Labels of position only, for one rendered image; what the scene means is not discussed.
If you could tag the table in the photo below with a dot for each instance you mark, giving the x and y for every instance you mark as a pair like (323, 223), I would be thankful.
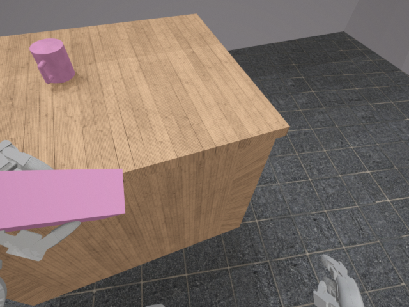
(161, 99)

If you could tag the robot left hand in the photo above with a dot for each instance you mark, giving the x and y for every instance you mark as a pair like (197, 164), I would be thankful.
(28, 244)

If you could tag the robot right hand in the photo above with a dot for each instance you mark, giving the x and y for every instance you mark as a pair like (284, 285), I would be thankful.
(342, 293)

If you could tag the sponge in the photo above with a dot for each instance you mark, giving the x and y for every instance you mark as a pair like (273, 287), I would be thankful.
(40, 198)

